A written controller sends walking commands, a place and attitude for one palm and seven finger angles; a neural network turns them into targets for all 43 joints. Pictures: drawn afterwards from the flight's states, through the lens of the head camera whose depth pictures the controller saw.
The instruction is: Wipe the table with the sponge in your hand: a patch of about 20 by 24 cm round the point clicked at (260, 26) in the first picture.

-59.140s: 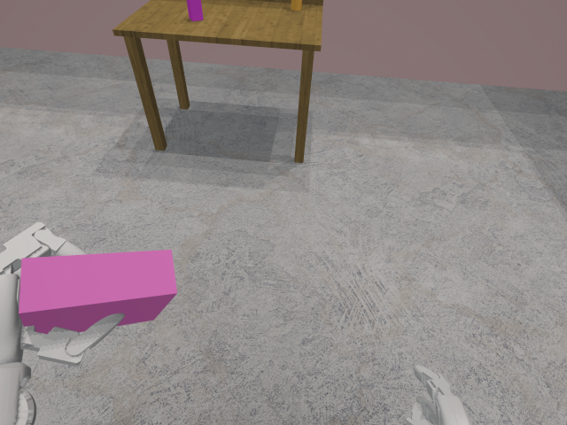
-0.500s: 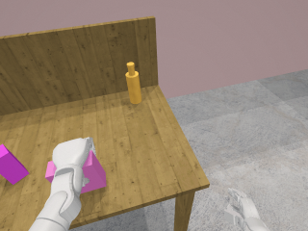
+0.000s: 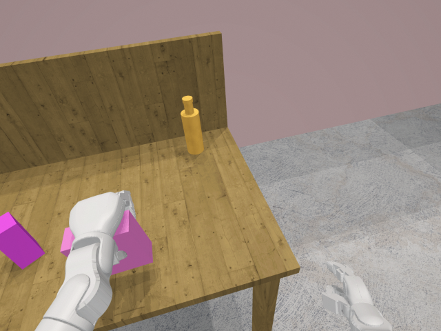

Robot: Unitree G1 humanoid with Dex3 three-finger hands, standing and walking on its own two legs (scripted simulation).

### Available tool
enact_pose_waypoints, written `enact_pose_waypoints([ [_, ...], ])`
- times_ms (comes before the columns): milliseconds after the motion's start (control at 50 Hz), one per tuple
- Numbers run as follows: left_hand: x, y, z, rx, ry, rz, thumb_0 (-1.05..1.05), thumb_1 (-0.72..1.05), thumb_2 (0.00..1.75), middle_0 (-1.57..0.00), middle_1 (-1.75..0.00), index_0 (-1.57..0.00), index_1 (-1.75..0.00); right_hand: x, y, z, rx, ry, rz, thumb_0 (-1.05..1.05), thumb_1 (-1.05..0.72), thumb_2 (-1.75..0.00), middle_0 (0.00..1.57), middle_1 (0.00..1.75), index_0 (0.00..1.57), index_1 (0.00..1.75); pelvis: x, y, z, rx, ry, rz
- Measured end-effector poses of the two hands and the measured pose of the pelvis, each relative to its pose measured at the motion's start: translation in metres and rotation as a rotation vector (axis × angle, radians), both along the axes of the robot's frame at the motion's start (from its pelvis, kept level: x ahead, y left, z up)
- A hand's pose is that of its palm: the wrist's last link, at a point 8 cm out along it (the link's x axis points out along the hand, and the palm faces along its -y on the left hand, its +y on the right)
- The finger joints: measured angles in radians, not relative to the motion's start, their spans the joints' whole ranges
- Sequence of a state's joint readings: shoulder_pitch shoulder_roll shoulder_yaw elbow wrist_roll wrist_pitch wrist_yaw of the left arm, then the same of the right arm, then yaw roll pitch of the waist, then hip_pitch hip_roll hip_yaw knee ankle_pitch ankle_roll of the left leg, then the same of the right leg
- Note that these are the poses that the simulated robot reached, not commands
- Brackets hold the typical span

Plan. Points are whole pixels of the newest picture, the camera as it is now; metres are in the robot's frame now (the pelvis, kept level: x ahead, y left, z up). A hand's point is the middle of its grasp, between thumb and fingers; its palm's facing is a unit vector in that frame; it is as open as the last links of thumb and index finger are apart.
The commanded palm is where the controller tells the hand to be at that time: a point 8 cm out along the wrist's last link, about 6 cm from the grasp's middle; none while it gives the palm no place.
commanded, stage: lift the sponge slowly off the table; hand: left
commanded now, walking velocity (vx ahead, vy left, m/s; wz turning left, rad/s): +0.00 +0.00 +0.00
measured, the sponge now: (116, 251) +0.25 +0.26 +0.01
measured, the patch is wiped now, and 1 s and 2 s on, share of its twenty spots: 1.00 1.00 1.00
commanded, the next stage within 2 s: bring the sponge back beside the body in 0.72 s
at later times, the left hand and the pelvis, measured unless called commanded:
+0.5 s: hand (108, 215) +0.27 +0.25 +0.10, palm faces +0.04 -0.12 -0.99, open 9.1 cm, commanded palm +0.24 +0.25 +0.17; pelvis +0.00 +0.00 +0.00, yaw +0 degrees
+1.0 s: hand (107, 214) +0.27 +0.25 +0.11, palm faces +0.07 -0.12 -0.99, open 9.1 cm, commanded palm +0.22 +0.26 +0.18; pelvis +0.00 +0.00 +0.00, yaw -1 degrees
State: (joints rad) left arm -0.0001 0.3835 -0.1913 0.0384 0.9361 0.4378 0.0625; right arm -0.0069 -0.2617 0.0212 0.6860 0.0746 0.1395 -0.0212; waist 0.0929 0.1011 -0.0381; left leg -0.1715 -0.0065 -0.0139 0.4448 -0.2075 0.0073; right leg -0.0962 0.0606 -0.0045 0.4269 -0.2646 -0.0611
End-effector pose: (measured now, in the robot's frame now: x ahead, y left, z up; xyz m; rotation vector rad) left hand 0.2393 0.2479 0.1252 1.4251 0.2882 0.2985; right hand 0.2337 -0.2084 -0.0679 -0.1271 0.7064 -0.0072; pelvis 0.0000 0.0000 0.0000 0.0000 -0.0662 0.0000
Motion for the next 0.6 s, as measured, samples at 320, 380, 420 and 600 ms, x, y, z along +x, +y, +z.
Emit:
enact_pose_waypoints([
  [320,0.010,-0.003,0.022,0.016,-0.018,-0.030,0.00,-0.44,1.08,-0.84,-1.44,-0.85,-1.42,0.005,0.009,0.005,0.003,-0.023,0.025,0.01,-0.90,-0.90,0.20,0.30,0.20,0.30,-0.003,-0.001,0.001,0.000,-0.008,0.004],
  [380,0.012,-0.001,0.025,0.018,-0.020,-0.015,0.00,-0.44,1.08,-0.84,-1.44,-0.85,-1.42,0.003,0.007,0.003,0.004,-0.012,0.021,0.01,-0.90,-0.90,0.20,0.30,0.20,0.30,-0.003,-0.001,0.001,0.001,-0.006,0.000],
  [420,0.013,0.001,0.027,0.014,-0.018,-0.003,0.00,-0.44,1.08,-0.84,-1.44,-0.85,-1.42,0.001,0.005,0.002,0.004,-0.006,0.016,0.01,-0.90,-0.90,0.20,0.30,0.20,0.30,-0.003,-0.001,0.001,0.002,-0.005,-0.002],
  [600,0.006,0.004,0.034,0.003,-0.021,-0.010,0.00,-0.44,1.08,-0.84,-1.44,-0.85,-1.42,0.000,-0.002,0.002,-0.015,-0.005,0.006,0.01,-0.91,-0.90,0.20,0.30,0.19,0.30,-0.002,0.000,0.001,0.001,-0.010,-0.002],
])
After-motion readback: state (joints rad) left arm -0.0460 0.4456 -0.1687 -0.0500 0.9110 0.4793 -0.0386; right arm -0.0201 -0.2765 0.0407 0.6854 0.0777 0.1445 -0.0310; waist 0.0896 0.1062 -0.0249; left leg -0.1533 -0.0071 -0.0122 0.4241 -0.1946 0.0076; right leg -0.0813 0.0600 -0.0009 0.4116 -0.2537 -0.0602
